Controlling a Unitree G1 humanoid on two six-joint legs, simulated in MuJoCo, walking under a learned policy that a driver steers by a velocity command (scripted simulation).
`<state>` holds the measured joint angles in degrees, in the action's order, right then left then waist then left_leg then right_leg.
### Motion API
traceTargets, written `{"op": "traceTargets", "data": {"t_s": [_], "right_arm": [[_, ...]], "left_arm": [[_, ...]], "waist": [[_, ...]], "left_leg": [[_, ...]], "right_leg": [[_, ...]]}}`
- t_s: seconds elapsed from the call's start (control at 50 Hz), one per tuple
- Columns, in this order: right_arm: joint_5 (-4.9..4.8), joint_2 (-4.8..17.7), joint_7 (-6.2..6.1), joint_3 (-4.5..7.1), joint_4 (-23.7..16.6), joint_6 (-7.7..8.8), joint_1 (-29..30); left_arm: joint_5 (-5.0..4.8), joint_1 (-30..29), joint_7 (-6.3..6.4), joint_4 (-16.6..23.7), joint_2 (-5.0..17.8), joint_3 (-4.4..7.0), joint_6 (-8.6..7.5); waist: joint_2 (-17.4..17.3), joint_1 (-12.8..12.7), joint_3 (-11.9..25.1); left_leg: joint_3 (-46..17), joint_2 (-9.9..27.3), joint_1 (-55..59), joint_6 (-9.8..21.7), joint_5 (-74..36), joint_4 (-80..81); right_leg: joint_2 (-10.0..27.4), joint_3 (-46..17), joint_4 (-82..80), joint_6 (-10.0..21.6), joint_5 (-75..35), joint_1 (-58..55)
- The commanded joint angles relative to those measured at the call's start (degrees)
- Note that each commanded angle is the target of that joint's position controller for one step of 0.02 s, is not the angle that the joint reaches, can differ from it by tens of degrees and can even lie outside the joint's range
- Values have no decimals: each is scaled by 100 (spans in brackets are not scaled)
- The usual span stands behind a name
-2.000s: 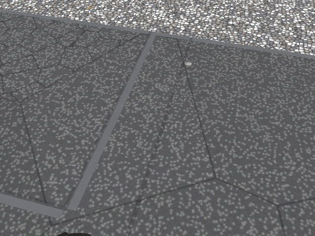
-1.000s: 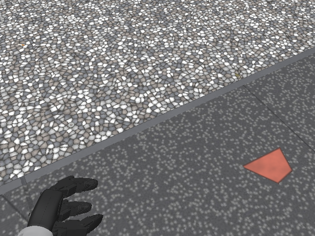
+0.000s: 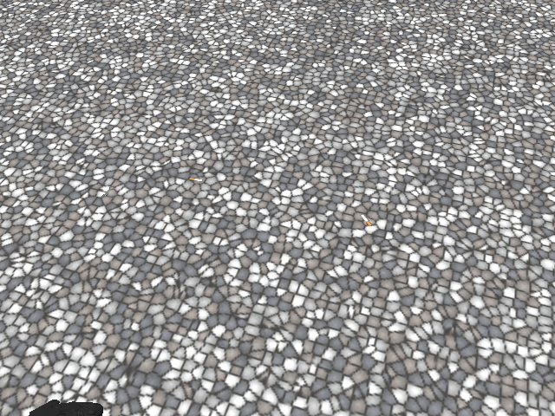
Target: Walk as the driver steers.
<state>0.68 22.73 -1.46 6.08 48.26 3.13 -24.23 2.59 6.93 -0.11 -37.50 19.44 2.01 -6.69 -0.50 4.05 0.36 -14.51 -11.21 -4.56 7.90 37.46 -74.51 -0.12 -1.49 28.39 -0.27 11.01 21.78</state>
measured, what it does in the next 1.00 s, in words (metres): walks ahead, turning right: left foot, then right foot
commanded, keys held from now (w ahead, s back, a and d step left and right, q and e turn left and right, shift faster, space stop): w+shift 0.16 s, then shift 0.18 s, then e+shift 0.66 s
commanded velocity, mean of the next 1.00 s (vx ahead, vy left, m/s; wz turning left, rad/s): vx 0.39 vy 0.00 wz -0.33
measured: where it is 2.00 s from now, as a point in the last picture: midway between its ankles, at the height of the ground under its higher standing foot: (307, 366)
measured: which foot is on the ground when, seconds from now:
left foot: up 0.00-0.34, down 0.36-0.84, up 0.86-1.00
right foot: down 0.00-0.36, up 0.38-0.82, down 0.84-1.00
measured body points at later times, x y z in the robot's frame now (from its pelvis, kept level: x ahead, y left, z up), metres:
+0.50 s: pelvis +0.38 -0.03 +0.00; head +0.41 -0.04 +0.45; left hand +0.37 +0.22 -0.14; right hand +0.57 -0.26 -0.10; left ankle +0.47 +0.03 -0.73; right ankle +0.27 -0.18 -0.62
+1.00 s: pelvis +0.50 -0.11 +0.00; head +0.55 -0.16 +0.45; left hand +0.75 +0.10 -0.08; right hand +0.57 -0.44 -0.11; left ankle +0.54 +0.05 -0.65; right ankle +0.53 -0.21 -0.73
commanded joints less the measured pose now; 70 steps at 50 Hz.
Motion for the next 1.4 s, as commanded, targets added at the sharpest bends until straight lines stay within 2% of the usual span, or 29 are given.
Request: {"op": "traceTargets", "data": {"t_s": [0.02, 0.04, 0.1, 0.14, 0.2, 0.26, 0.28, 0.3, 0.34, 0.36, 0.38, 0.4, 0.44, 0.48, 0.54, 0.68, 0.82, 0.84, 0.86, 0.88, 0.9, 0.94, 1.1, 1.26, 1.28, 1.32, 1.34, 1.36, 1.4], "right_arm": [[-11, -448, -58, -412, -558, 147, -477], [176, -9, 34, -343, -613, 82, 820], [370, -354, 333, -478, -1008, -17, 1554], [361, -452, 350, -572, -1251, -90, 1813], [232, -674, 421, -782, -1506, 99, 2613], [79, -922, 500, -888, -1329, 172, 2816], [128, -798, 453, -866, -1253, 167, 2799], [-158, -429, 347, -605, -1620, 278, 3087], [-141, -91, 318, -417, -1270, 335, 1846], [-11, -11, 270, -339, -839, 329, 483], [210, 104, 264, -416, -604, 265, 60], [178, -385, 305, -482, -575, 218, -218], [-34, -487, 231, -428, -754, 196, 1080], [-33, -588, 200, -458, -839, 240, 1748], [92, -433, 196, -364, -754, 203, 2048], [20, -31, -142, -215, -590, -59, 2127], [-252, 244, -108, -27, -471, -271, 1932], [-245, 139, -90, -28, -400, -276, 1728], [-67, 80, -60, -34, -533, -243, 1545], [152, -214, 10, -159, -862, -194, 1614], [60, -9, 78, -113, -835, -160, 1982], [-82, -51, 9, -87, -807, -182, 2186], [-103, -281, -16, -124, -762, -237, 2254], [-68, -147, 149, -93, -695, -148, 1824], [-34, -107, 169, -70, -673, -132, 1702], [259, 308, 153, -69, -736, -157, 1923], [325, -149, 157, -205, -884, -105, 2147], [213, -360, 171, -282, -941, -81, 2333], [-108, -9, 154, -171, -952, -158, 2286]], "left_arm": [[98, 2190, -85, -417, 804, 358, 151], [95, 1723, -51, -312, 189, 217, 166], [-25, 2095, -13, -970, 140, 78, -8], [-95, 2258, -62, -1212, 305, 98, -125], [-290, 1961, -66, -1310, -156, -62, -152], [-443, 2632, -50, -1585, 121, -32, -158], [-430, 2760, -15, -1683, 156, -20, -112], [-541, 2716, 189, -1652, 542, 77, -53], [-396, 2330, 332, -1696, 592, 105, 148], [-320, 1910, 297, -1512, 444, 65, 203], [-63, 2703, 188, -1521, -503, -150, 193], [-347, 3684, 41, -1829, -291, -142, 144], [-511, 2407, 89, -1339, 109, 67, 196], [-426, 2019, 204, -1185, 53, 195, 368], [-406, 2109, 263, -954, -343, 227, 634], [-359, 826, 100, -148, -162, 281, 713], [-374, 489, -197, 361, 156, 431, 769], [-336, 868, -138, 273, 346, 530, 748], [-286, 1356, 0, 257, 1196, 791, 739], [-142, 1381, 35, 400, 1673, 847, 709], [-114, 1365, -35, 513, 1298, 764, 647], [-327, 722, 4, 604, 972, 680, 615], [-358, 311, 339, 904, 815, 663, 863], [-299, 103, 259, 976, 539, 464, 931], [-314, 168, 252, 951, 459, 429, 940], [-183, 684, 234, 997, 9, 280, 874], [-127, 592, 241, 912, 286, 343, 806], [-136, 513, 228, 786, 432, 390, 788], [-73, 150, 226, 757, 276, 389, 760]], "waist": [[1784, -502, 1754], [38, -736, 326], [-137, -427, -684], [556, -336, -634], [180, -206, -917], [376, -529, -493], [456, -560, -487], [826, -445, 31], [1070, 356, 635], [958, 909, 1221], [-990, 374, 2162], [-617, 361, 3287], [-6, -2, 1553], [333, -493, 643], [-295, -824, 251], [-436, -572, 460], [-422, -537, 385], [-106, -672, 513], [1275, -730, 695], [2218, -498, 1393], [1169, -864, 1975], [283, -550, 1183], [743, -364, 986], [1049, -388, 856], [900, -333, 757], [-1400, -903, 461], [-1405, -769, 420], [-984, -758, 349], [-794, -578, 149]], "left_leg": [[667, 524, -5191, -57, -430, -3551], [861, 875, -5158, -161, -1269, -2820], [326, 1119, -4712, -194, -1591, -1560], [723, 1072, -4730, -211, -1740, -1140], [1683, 1088, -3225, -388, -3769, 2254], [2172, 700, -1429, -328, -5155, 3785], [2242, 555, -1546, -253, -4964, 4069], [1698, 457, -1502, -190, -4547, 4288], [1475, 621, -557, 64, -5154, 5015], [907, 1324, 1097, 356, -6313, 5188], [-530, 3055, 3330, 1144, -10277, 3786], [-1623, 3870, 3883, 1857, -9981, 3866], [-539, 3109, 1854, 1374, -8182, 4770], [125, 2764, 13, 1071, -7136, 5493], [968, 2618, -1514, 913, -6528, 6028], [2104, 2534, -1045, 522, -5173, 5957], [2357, 2905, 33, -94, -5148, 4619], [2571, 2609, -212, -389, -5151, 3810], [2838, 1950, -1573, -913, -3552, 2051], [2186, 938, -3573, -1285, 68, 380], [1018, 981, -3783, -1144, 33, -205], [836, 1169, -3916, -968, -930, 257], [668, 747, -2797, -1206, -1943, 2631], [1002, 954, -1410, -929, -2434, 4286], [969, 1090, -958, -796, -3014, 4910], [-1251, 2807, -888, 409, -4386, 5763], [-1903, 3142, -1325, 913, -3975, 6003], [-1473, 2809, -1350, 733, -3537, 5909], [-1002, 2190, -1013, 293, -3198, 5657]], "right_leg": [[2660, -5071, -897, 1531, 2267, -4763], [2006, -4046, -1525, 1296, 2802, -3200], [1584, -2702, -1299, 1024, 787, -1076], [1319, -2144, -1536, 865, -430, -856], [393, -400, -1897, 510, -3039, 145], [526, -233, -1998, 367, -4424, -330], [534, -187, -1689, 274, -5203, -1000], [766, -451, -1041, 154, -5954, -1725], [765, -313, 666, -148, -6515, -2236], [537, -355, 2340, -298, -5503, -1332], [-499, -245, 4963, -472, 2283, 742], [-415, -1413, 5843, -312, 2838, 1373], [91, -722, 5116, -289, 2080, 1777], [321, -447, 4740, -402, 1638, 1375], [461, -242, 4355, -505, 1170, 795], [638, 84, 2290, -270, -952, 895], [260, 630, 457, 321, -183, 416], [71, 550, -48, 538, -873, -304], [903, -992, -192, 1054, -4097, -1600], [1962, -3128, -238, 2295, -4832, -2964], [1970, -3172, -454, 2301, -3999, -3058], [1400, -2324, -617, 1665, -2634, -2183], [714, -2357, -667, 1196, -1340, -1080], [607, -2624, -120, 1007, -1435, -688], [406, -2534, 36, 824, -966, -473], [-889, -1223, 1338, 117, 2018, 184], [-482, -1299, 2092, -180, 2423, 23], [-240, -1161, 2205, -315, 2074, -130], [-150, -759, 1743, -484, 1582, 65]]}}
